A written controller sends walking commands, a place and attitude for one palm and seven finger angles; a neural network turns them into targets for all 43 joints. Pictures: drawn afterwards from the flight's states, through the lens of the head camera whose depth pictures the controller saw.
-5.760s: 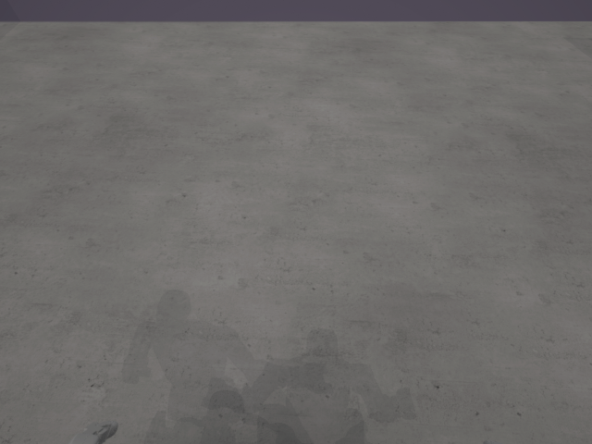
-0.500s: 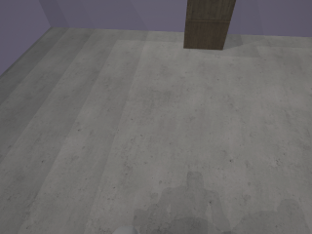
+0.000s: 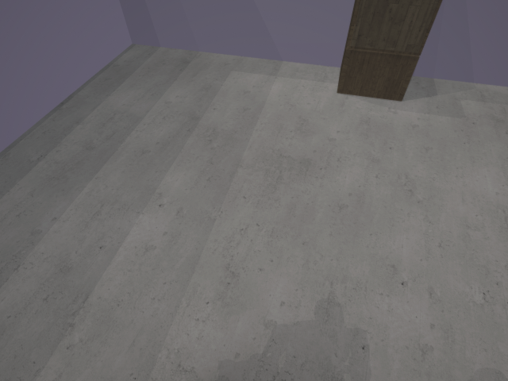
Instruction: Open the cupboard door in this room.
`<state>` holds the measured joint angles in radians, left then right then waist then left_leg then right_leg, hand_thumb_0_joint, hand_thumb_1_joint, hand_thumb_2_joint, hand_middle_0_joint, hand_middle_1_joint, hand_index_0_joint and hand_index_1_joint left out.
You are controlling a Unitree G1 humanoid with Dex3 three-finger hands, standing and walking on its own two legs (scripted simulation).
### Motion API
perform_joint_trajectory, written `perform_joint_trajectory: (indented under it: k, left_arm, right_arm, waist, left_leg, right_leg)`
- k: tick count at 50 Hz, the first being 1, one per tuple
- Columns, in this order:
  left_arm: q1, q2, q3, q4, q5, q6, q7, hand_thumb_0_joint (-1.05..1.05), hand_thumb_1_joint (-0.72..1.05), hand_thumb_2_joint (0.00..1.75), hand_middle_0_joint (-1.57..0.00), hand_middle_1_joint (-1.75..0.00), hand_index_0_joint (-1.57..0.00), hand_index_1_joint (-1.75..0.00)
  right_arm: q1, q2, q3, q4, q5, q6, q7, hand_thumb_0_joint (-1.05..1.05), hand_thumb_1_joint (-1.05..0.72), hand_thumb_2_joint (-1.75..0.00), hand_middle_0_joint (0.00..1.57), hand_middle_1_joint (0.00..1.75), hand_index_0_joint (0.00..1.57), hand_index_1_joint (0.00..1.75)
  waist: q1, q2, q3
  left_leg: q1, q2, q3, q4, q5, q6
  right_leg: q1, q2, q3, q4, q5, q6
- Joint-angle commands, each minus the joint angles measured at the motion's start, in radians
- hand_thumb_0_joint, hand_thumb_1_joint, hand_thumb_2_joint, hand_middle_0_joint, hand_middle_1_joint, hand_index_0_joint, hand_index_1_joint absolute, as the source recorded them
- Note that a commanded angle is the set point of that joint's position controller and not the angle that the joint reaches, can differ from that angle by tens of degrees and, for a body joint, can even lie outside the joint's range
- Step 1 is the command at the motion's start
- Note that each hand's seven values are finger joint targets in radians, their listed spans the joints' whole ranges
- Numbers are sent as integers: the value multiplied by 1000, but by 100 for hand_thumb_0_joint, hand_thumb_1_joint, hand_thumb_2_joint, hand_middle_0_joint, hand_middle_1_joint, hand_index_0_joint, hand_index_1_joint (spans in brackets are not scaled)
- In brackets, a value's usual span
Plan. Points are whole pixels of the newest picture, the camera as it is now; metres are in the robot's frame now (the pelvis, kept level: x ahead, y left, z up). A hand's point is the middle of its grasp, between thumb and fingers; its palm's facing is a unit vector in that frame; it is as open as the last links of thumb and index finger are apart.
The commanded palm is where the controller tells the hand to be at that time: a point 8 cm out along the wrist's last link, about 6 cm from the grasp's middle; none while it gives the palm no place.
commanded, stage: turn or walk to find it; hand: left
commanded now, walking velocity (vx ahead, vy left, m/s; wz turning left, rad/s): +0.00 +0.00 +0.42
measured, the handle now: out of the picture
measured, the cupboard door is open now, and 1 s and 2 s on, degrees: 0 0 0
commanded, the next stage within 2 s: stand and wait in 0.26 s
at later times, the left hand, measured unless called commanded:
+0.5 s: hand out of the picture -0.03 +0.25 -0.17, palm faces +0.19 -0.96 -0.22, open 7.4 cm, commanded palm none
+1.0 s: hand out of the picture -0.05 +0.20 -0.17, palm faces +0.12 -0.97 -0.19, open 7.4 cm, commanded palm none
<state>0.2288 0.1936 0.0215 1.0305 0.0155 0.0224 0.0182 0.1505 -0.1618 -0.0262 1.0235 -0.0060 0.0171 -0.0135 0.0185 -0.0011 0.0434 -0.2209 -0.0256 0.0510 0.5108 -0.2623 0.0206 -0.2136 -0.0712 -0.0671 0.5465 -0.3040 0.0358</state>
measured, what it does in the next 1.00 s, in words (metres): steps on the spot: left foot, then right foot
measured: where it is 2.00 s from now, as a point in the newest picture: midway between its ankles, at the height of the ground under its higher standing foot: outside the picture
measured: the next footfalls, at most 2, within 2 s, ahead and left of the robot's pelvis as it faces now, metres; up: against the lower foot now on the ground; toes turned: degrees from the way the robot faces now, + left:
left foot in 0.32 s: -0.01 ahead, +0.14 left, +0.00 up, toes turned +6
right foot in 0.70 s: +0.00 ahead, -0.10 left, +0.00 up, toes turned -4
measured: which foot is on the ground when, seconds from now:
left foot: down 0.00-0.02, up 0.04-0.30, down 0.32-1.00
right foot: down 0.00-0.34, up 0.36-0.68, down 0.70-1.00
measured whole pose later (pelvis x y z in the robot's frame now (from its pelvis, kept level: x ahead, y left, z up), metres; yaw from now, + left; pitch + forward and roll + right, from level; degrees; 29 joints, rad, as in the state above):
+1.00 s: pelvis -0.04 +0.02 +0.00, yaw +4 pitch -1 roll +0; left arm 0.26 0.16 0.05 1.07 0.02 0.06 0.00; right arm 0.27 -0.18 -0.05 1.08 -0.01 0.03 -0.03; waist 0.00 0.01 0.05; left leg -0.26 0.06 0.15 0.55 -0.27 0.01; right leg -0.26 0.02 0.02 0.55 -0.28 -0.01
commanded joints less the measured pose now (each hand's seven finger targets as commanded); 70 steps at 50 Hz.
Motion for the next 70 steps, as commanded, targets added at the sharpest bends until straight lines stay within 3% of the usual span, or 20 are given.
perform_joint_trajectory:
  k: [1, 5, 11, 14, 15, 16, 17, 18, 21, 27, 32, 37, 48, 51, 53, 56, 59, 61, 62, 70]
  left_arm:
    - [103, 219, 54, -50, 11, -33, 16, 0, 90, 90, -20, -30, -20, -30]
    - [5, 165, 54, -93, 14, -31, 18, 0, 90, 90, -20, -30, -20, -30]
    - [43, 210, 75, -89, 21, -24, 17, 0, 90, 90, -20, -30, -20, -30]
    - [28, 211, 76, -85, 10, -16, 12, 0, 90, 90, -20, -30, -20, -30]
    - [27, 185, 70, -90, 1, -9, 11, 0, 90, 90, -20, -30, -20, -30]
    - [41, 126, 58, -111, -7, -1, 5, 0, 90, 90, -20, -30, -20, -30]
    - [-5, 89, 39, -137, -3, 2, 3, 0, 90, 90, -20, -30, -20, -30]
    - [-54, 92, 41, -130, 1, 16, 12, 0, 90, 90, -20, -30, -20, -30]
    - [-17, 89, 40, -65, 2, 13, -1, 0, 90, 90, -20, -30, -20, -30]
    - [-24, 59, 15, -29, -3, 4, 2, 0, 90, 90, -20, -30, -20, -30]
    - [50, 54, 6, 17, -2, -6, 12, 0, 90, 90, -20, -30, -20, -30]
    - [14, 118, 7, 31, 1, -26, 11, 0, 90, 90, -20, -30, -20, -30]
    - [-15, 131, 64, -53, 2, 13, -4, 0, 90, 90, -20, -30, -20, -30]
    - [-19, 75, 62, -82, 1, 17, -15, 0, 90, 90, -20, -30, -20, -30]
    - [-35, 73, 67, -96, 9, 22, -20, 0, 90, 90, -20, -30, -20, -30]
    - [-11, 17, 48, -78, 8, 4, -17, 0, 90, 90, -20, -30, -20, -30]
    - [96, 28, 33, -21, 6, -19, -6, 0, 90, 90, -20, -30, -20, -30]
    - [77, 147, 38, -11, 7, -35, 10, 0, 90, 90, -20, -30, -20, -30]
    - [78, 151, 38, -12, 4, -37, 9, 0, 90, 90, -20, -30, -20, -30]
    - [-16, 100, 23, 15, -6, -43, 16, 0, 90, 90, -20, -30, -20, -30]
  right_arm:
    - [-13, -110, -40, -90, -3, 10, 7, 0, -90, -90, 20, 30, 20, 30]
    - [22, -123, -60, -64, -7, 30, 20, 0, -90, -90, 20, 30, 20, 30]
    - [1, -99, -46, -91, -3, 20, 24, 0, -90, -90, 20, 30, 20, 30]
    - [79, -108, -42, -73, -7, 8, 19, 0, -90, -90, 20, 30, 20, 30]
    - [121, -137, -46, -63, -8, -2, 20, 0, -90, -90, 20, 30, 20, 30]
    - [143, -219, -62, -66, -17, -12, 16, 0, -90, -90, 20, 30, 20, 30]
    - [169, -272, -68, -70, -16, -9, 12, 0, -90, -90, 20, 30, 20, 30]
    - [169, -261, -68, -51, -20, -15, -4, 0, -90, -90, 20, 30, 20, 30]
    - [60, -185, -35, -57, -17, -24, -18, 0, -90, -90, 20, 30, 20, 30]
    - [126, -165, -36, 1, -10, -33, -26, 0, -90, -90, 20, 30, 20, 30]
    - [109, -156, -35, 26, -7, -27, -18, 0, -90, -90, 20, 30, 20, 30]
    - [116, -83, -18, 46, -4, -10, -11, 0, -90, -90, 20, 30, 20, 30]
    - [147, -115, -44, -1, -11, -2, -22, 0, -90, -90, 20, 30, 20, 30]
    - [154, -191, -64, -17, -13, -17, -27, 0, -90, -90, 20, 30, 20, 30]
    - [145, -195, -68, -30, -15, -28, -29, 0, -90, -90, 20, 30, 20, 30]
    - [123, -183, -57, -11, -29, -31, -28, 0, -90, -90, 20, 30, 20, 30]
    - [131, -158, -46, 12, -14, -30, -22, 0, -90, -90, 20, 30, 20, 30]
    - [143, -60, -24, -6, 0, -25, -10, 0, -90, -90, 20, 30, 20, 30]
    - [98, -66, -22, -10, -3, -7, -12, 0, -90, -90, 20, 30, 20, 30]
    - [173, -53, -9, 78, -6, -11, -21, 0, -90, -90, 20, 30, 20, 30]
  waist:
    - [32, -305, -11]
    - [-14, -147, 26]
    - [22, -171, -27]
    - [-12, -147, -71]
    - [-36, -49, -96]
    - [-39, 200, -102]
    - [-56, 280, -79]
    - [-76, 299, -69]
    - [-14, 166, -27]
    - [-37, 111, -78]
    - [-8, 99, -62]
    - [-38, -178, 51]
    - [-43, -16, 30]
    - [-43, 228, -2]
    - [-43, 201, -43]
    - [-26, 140, -74]
    - [12, 85, -105]
    - [-10, -183, -74]
    - [15, -193, -58]
    - [-33, -100, -44]
  left_leg:
    - [-207, 13, -51, 236, -239, -36]
    - [-248, 50, -69, 568, -191, -47]
    - [-179, 58, 11, 285, -212, -68]
    - [-20, 42, 47, 28, -25, -61]
    - [92, 83, -2, -92, 89, -46]
    - [162, 275, -273, -157, 247, 35]
    - [95, 403, -379, -228, 326, 122]
    - [29, 389, -392, -261, 271, 130]
    - [30, 291, -246, -241, 285, 120]
    - [178, 281, -192, -196, 558, 140]
    - [71, 241, -181, -174, 373, 97]
    - [45, 94, -33, -101, 8, -27]
    - [29, 155, -9, -39, -84, -13]
    - [40, 364, -204, -256, -145, 84]
    - [47, 445, -213, -268, 46, 156]
    - [63, 369, -91, -152, 347, 146]
    - [22, 264, -5, -15, 316, 52]
    - [-179, 131, 82, 103, -131, -47]
    - [-137, 115, 37, 178, -254, -53]
    - [2, 112, -8, -23, 5, -55]
  right_leg:
    - [48, -341, 318, -294, 200, -175]
    - [-22, -273, 141, -256, 254, -183]
    - [62, -284, 56, -163, 383, -176]
    - [28, -250, -8, -52, 371, -108]
    - [-53, -212, -41, 44, 276, -60]
    - [-225, -91, -101, 201, -3, 10]
    - [-251, -40, -64, 346, -282, 25]
    - [-241, -37, 25, 446, -289, 16]
    - [-247, -37, 60, 499, -136, 10]
    - [-175, -20, 41, 266, -143, 22]
    - [18, -4, 15, -60, 17, 9]
    - [-95, -121, 207, -262, 52, -80]
    - [-216, -50, 268, -170, -35, -109]
    - [-257, 79, 68, 180, -26, -47]
    - [-276, 42, 57, 449, -218, -30]
    - [-184, 23, 17, 278, -202, -24]
    - [41, 23, -10, -122, 127, -20]
    - [133, -248, 272, -211, 408, -124]
    - [29, -279, 304, -256, 374, -187]
    - [56, -143, 151, -157, 501, -151]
